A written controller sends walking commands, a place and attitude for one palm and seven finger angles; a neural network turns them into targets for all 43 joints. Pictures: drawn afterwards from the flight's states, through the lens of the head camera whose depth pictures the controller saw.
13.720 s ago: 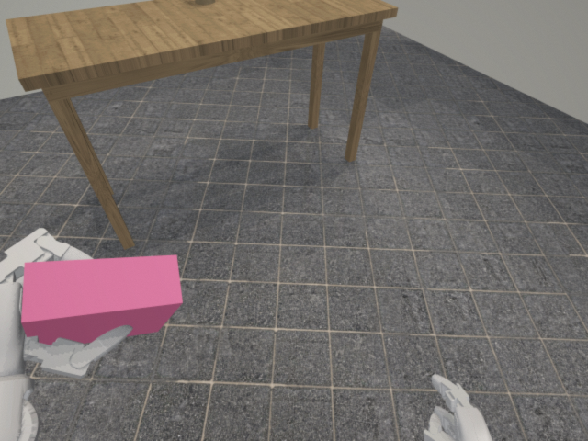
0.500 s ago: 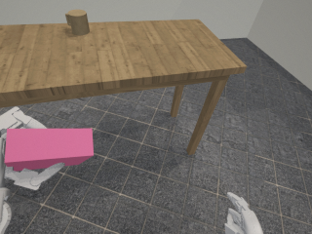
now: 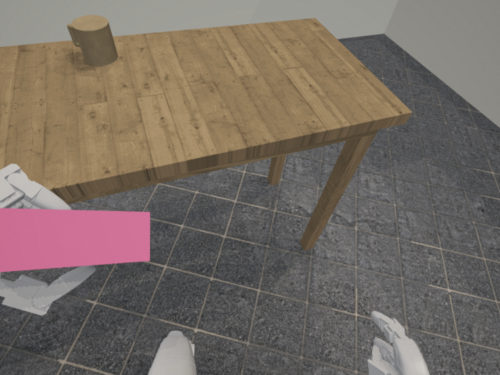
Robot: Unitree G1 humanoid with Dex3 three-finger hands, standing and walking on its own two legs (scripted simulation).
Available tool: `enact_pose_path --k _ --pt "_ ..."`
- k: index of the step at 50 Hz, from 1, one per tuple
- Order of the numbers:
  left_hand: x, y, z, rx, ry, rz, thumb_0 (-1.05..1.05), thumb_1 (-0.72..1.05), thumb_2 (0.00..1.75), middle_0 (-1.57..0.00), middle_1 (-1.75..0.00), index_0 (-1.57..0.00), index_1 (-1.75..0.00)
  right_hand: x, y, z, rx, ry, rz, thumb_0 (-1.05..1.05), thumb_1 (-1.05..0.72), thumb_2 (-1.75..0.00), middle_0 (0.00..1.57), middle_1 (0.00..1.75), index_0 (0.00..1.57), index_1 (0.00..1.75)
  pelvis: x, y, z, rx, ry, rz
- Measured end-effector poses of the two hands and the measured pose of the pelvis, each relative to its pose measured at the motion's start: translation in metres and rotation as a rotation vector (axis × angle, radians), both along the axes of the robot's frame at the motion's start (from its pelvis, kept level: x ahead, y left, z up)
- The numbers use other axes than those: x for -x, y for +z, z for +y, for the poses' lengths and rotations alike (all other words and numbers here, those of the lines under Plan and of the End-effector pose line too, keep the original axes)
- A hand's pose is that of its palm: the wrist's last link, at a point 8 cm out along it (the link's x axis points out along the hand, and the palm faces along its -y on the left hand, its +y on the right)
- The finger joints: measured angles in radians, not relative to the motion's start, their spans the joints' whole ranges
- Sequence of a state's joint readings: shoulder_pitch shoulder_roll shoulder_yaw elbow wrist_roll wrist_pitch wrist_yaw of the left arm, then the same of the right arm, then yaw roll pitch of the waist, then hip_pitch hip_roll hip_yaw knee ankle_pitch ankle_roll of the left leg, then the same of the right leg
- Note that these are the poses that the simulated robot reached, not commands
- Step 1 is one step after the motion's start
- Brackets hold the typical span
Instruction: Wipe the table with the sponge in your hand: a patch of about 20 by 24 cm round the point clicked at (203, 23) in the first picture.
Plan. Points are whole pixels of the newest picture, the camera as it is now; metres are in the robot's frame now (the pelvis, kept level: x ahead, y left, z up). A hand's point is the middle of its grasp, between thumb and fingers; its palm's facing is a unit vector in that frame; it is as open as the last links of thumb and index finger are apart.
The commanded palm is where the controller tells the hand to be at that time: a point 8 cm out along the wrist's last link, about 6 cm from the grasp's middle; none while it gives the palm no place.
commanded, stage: shuffle to correct the standing spot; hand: left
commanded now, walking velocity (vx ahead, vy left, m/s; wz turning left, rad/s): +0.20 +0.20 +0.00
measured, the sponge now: (92, 241) +0.23 +0.21 +0.15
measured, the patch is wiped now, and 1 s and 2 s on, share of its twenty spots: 0.00 0.00 0.00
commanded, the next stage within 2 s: come to a stop and stand still in 0.64 s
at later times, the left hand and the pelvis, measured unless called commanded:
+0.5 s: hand out of the picture +0.32 +0.36 +0.17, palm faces +0.40 -0.77 -0.50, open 9.5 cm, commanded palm +0.27 +0.39 +0.19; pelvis +0.11 +0.11 -0.01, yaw +1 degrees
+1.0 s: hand out of the picture +0.39 +0.41 +0.16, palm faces +0.49 -0.78 -0.40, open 9.5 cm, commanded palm +0.33 +0.43 +0.19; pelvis +0.17 +0.14 +0.01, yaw +1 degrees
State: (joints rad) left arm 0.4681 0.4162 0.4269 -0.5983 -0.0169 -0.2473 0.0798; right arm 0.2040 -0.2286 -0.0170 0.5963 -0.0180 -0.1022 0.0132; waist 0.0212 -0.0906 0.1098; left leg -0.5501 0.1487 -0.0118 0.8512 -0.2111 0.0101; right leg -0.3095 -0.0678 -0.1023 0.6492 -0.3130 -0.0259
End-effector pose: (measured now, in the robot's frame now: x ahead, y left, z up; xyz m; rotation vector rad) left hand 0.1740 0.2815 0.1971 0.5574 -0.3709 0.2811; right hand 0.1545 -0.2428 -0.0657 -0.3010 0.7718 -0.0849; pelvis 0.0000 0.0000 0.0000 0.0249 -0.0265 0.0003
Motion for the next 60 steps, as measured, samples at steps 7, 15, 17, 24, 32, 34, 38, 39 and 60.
enact_pose_path --k 7,15,17,24,32,34,38,39,60 --pt "-0.041 0.007 0.047 -0.065 0.018 -0.101 -0.01 -0.44 1.0 -0.8 -1.34 -0.81 -1.34 -0.043 -0.013 0.049 -0.037 -0.065 -0.124 0.01 -0.9 -0.9 0.19 0.3 0.2 0.3 -0.036 -0.018 0.043 -0.016 -0.008 -0.02" --pt "-0.074 -0.005 0.058 0.013 0.079 -0.011 -0.01 -0.44 1.0 -0.8 -1.34 -0.81 -1.34 -0.066 -0.038 0.104 -0.187 0.003 -0.054 0.01 -0.9 -0.9 0.2 0.3 0.2 0.3 -0.066 -0.015 0.061 -0.002 0.028 -0.006" --pt "-0.077 -0.005 0.059 0.034 0.061 0.02 -0.01 -0.44 1.0 -0.81 -1.34 -0.81 -1.34 -0.068 -0.038 0.11 -0.18 0.015 0.01 0.01 -0.9 -0.9 0.2 0.3 0.2 0.3 -0.077 -0.007 0.068 -0.008 0.024 0.005" --pt "-0.104 -0.008 0.106 -0.017 0.09 0.07 -0.01 -0.44 1.01 -0.81 -1.34 -0.81 -1.34 -0.096 -0.027 0.119 -0.078 0.012 0.077 0.01 -0.9 -0.9 0.2 0.3 0.2 0.3 -0.108 0.0 0.1 -0.018 0.019 0.027" --pt "-0.149 -0.006 0.132 -0.001 0.064 -0.015 -0.01 -0.44 1.01 -0.81 -1.34 -0.81 -1.34 -0.146 -0.016 0.145 -0.091 -0.052 -0.076 0.01 -0.9 -0.9 0.2 0.3 0.2 0.3 -0.126 -0.01 0.127 -0.016 0.014 0.006" --pt "-0.151 0.004 0.125 -0.006 0.034 -0.033 -0.01 -0.44 1.01 -0.81 -1.34 -0.81 -1.34 -0.154 -0.011 0.153 -0.117 -0.047 -0.106 0.01 -0.9 -0.9 0.2 0.3 0.2 0.3 -0.132 -0.007 0.129 -0.014 0.012 0.015" --pt "-0.147 0.021 0.113 -0.072 0.007 -0.042 -0.01 -0.44 1.01 -0.8 -1.34 -0.81 -1.34 -0.166 -0.014 0.161 -0.158 -0.029 -0.134 0.01 -0.9 -0.9 0.2 0.3 0.2 0.3 -0.146 -0.009 0.129 -0.018 0.01 0.029" --pt "-0.147 0.022 0.113 -0.087 0.016 -0.035 -0.01 -0.44 1.01 -0.8 -1.34 -0.81 -1.34 -0.168 -0.018 0.162 -0.163 -0.026 -0.128 0.01 -0.9 -0.9 0.2 0.3 0.2 0.3 -0.149 -0.009 0.129 -0.005 0.013 0.026" --pt "-0.18 0.002 0.163 0.079 0.004 -0.045 -0.01 -0.44 1.01 -0.8 -1.34 -0.81 -1.34 -0.192 0.017 0.193 -0.025 -0.023 -0.124 0.01 -0.9 -0.9 0.2 0.3 0.2 0.3 -0.165 0.003 0.167 0.01 -0.002 -0.014"
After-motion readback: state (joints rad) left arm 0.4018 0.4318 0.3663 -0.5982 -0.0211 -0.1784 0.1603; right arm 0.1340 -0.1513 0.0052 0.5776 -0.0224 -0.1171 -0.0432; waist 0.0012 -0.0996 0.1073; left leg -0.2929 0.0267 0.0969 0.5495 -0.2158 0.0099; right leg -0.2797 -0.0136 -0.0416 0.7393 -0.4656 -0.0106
